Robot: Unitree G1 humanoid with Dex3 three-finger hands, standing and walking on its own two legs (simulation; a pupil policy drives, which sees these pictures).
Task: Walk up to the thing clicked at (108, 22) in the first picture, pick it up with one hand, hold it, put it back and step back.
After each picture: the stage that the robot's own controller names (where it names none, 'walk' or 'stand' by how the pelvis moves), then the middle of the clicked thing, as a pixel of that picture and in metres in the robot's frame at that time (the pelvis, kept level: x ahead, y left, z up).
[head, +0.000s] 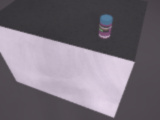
stand; (105, 26) +0.78 -0.11 -0.03
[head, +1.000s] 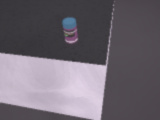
walk; (70, 30) +0.68 +0.12 -0.01
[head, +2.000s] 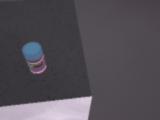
stand; (35, 58) +0.46 +0.20 +0.00
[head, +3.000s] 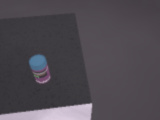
stand; (40, 69) +0.47 +0.20 -0.04
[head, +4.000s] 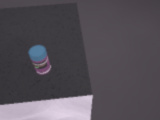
stand; (40, 60) +0.49 +0.20 -0.03
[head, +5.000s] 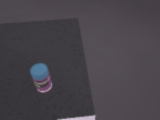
stand; (41, 78) +0.43 +0.19 -0.04
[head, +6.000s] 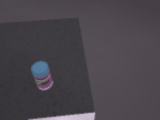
stand; (42, 76) +0.44 +0.19 -0.04
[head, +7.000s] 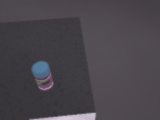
stand; (43, 76) +0.44 +0.19 -0.04
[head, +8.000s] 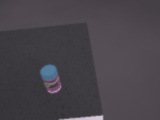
rise first; (51, 79) +0.44 +0.18 -0.03
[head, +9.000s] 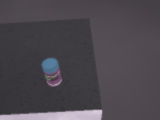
go down; (52, 72) +0.46 +0.18 -0.03
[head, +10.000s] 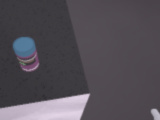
go down; (27, 55) +0.47 +0.17 +0.01
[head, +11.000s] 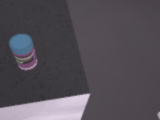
go down; (24, 53) +0.46 +0.18 +0.03
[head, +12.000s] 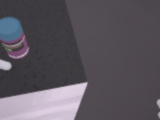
close in; (13, 39) +0.47 +0.18 +0.07
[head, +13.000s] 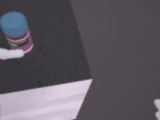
close; (18, 34) +0.48 +0.17 +0.08
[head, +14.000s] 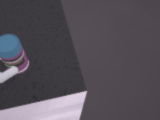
lift; (13, 55) +0.43 +0.18 +0.06
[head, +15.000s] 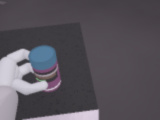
lift; (46, 69) +0.31 +0.12 +0.19
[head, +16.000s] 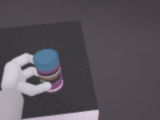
hold; (49, 71) +0.33 +0.11 +0.15
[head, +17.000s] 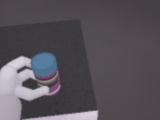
hold; (46, 75) +0.32 +0.12 +0.14
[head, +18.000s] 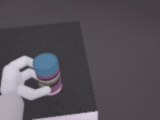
crouch; (48, 75) +0.32 +0.12 +0.14
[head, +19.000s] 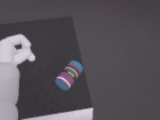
crouch; (69, 75) +0.46 +0.06 -0.04
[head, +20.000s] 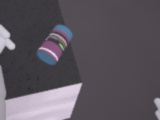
lower; (55, 44) +0.47 +0.04 +0.03
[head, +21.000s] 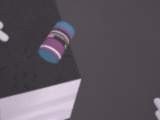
lower; (57, 42) +0.46 +0.03 +0.05
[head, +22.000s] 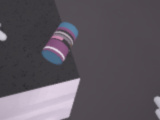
lower; (60, 43) +0.46 +0.02 +0.06
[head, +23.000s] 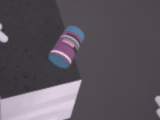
lower; (67, 46) +0.44 +0.00 +0.05
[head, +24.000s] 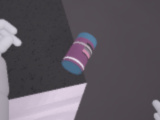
loosen; (79, 53) +0.42 -0.02 +0.05
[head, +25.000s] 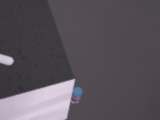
withdraw; (76, 95) +0.47 -0.10 -0.58
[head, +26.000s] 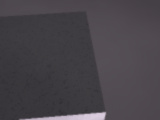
sink last; out of the picture +0.40 -0.10 -0.66
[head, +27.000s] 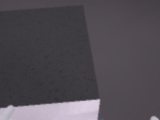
stand; out of the picture +0.44 -0.08 -0.66
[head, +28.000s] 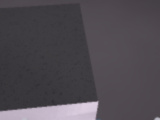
stand; out of the picture +0.43 -0.08 -0.65
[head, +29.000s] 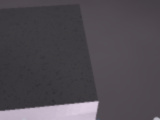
stand; out of the picture +0.43 -0.09 -0.65
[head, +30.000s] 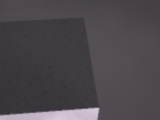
stand; out of the picture +0.43 -0.09 -0.72
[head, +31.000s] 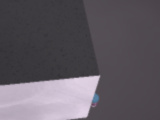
walk; (93, 100) +0.51 -0.11 -0.70
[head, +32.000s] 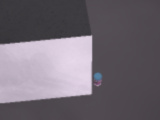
walk; (97, 79) +0.77 -0.06 -0.70
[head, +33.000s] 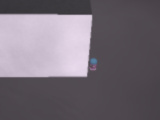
stand; (93, 64) +1.06 -0.11 -0.71
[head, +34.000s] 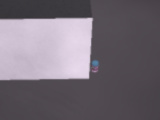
stand; (95, 66) +1.05 -0.10 -0.72
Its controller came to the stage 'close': yes
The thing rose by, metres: 0.18
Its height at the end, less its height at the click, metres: -0.69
